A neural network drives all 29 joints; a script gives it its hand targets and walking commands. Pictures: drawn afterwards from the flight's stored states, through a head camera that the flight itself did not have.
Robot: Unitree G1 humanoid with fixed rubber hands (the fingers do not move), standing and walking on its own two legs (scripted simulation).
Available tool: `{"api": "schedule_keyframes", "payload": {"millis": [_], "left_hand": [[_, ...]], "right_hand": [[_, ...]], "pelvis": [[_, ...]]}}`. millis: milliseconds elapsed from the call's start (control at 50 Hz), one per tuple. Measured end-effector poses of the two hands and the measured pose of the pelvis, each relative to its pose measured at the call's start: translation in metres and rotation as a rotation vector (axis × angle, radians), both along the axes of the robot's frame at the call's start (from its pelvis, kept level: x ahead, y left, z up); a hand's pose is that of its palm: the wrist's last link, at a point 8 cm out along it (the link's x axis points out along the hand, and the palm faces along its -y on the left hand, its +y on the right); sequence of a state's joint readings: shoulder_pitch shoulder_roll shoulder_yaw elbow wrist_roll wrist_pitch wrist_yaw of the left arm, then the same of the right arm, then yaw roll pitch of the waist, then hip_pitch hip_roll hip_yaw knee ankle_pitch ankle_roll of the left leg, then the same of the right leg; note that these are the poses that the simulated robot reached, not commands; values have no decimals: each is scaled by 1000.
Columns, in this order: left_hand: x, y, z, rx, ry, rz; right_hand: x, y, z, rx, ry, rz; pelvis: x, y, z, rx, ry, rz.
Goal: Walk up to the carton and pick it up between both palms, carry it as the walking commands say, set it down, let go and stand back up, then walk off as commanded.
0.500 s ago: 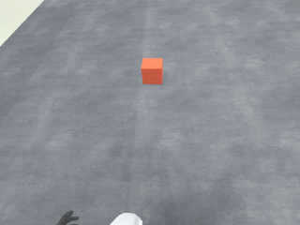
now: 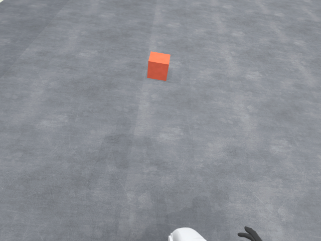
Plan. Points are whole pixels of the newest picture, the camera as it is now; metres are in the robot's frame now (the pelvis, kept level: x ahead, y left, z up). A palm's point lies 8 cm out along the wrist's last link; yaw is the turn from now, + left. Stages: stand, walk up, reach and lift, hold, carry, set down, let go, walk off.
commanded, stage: walk off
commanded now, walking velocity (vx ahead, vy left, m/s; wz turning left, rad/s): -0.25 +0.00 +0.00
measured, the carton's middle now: (158, 66) +1.63 -0.03 -0.68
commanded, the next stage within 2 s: stand in 0.10 s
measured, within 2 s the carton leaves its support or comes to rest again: neither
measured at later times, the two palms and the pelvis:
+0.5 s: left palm out of the picture -0.05 +0.19 -0.12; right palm out of the picture -0.13 -0.30 -0.15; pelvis -0.11 -0.05 +0.00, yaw +0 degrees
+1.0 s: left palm out of the picture -0.17 +0.21 -0.15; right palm out of the picture -0.15 -0.24 -0.14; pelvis -0.15 -0.02 +0.00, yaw +0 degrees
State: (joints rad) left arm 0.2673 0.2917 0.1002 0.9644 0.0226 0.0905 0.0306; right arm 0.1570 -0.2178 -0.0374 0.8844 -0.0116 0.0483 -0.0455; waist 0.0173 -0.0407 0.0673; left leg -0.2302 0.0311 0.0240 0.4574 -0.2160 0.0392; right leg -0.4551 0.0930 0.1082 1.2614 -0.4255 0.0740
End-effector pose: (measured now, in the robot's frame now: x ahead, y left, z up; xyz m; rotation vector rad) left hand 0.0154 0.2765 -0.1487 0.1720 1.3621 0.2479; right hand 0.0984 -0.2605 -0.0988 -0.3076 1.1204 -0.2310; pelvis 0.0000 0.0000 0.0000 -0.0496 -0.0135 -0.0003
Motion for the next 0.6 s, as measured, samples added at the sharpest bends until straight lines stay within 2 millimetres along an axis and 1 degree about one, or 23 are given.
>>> {"api": "schedule_keyframes", "payload": {"millis": [60, 120, 200, 260, 300, 340, 380, 440, 500, 540, 600], "left_hand": [[-10, -3, 2, 5, -7, -4], [-14, -10, 6, 13, -33, -19], [-21, -26, 13, 32, -76, -48], [-41, -38, 17, 62, -88, -74], [-57, -48, 25, 67, -86, -82], [-69, -57, 31, 69, -86, -91], [-72, -66, 35, 64, -101, -98], [-68, -78, 36, 49, -144, -108], [-66, -88, 32, 23, -169, -118], [-71, -92, 26, 3, -167, -116], [-86, -90, 15, -25, -141, -99]], "right_hand": [[-10, 0, -1, 7, -26, 5], [-34, -5, -9, 24, -12, -1], [-82, -20, -28, 61, 44, -37], [-125, -36, -45, 93, 94, -74], [-152, -42, -48, 106, 142, -89], [-173, -45, -49, 126, 177, -101], [-193, -48, -49, 139, 210, -108], [-219, -47, -51, 148, 261, -118], [-231, -43, -52, 148, 285, -123], [-231, -39, -51, 143, 281, -120], [-223, -31, -51, 127, 249, -106]], "pelvis": [[-18, -2, 0, 0, 2, -5], [-37, -6, -2, 6, 3, -9], [-63, -18, -6, 24, 5, -13], [-81, -31, -12, 47, 4, -14], [-89, -37, -8, 59, 1, -11], [-95, -41, -3, 73, -2, -7], [-100, -44, 0, 79, -4, -2], [-107, -47, 1, 78, -5, 3], [-113, -48, 0, 73, -5, 5], [-117, -47, -1, 68, -4, 4], [-122, -43, -5, 47, -1, 7]]}}
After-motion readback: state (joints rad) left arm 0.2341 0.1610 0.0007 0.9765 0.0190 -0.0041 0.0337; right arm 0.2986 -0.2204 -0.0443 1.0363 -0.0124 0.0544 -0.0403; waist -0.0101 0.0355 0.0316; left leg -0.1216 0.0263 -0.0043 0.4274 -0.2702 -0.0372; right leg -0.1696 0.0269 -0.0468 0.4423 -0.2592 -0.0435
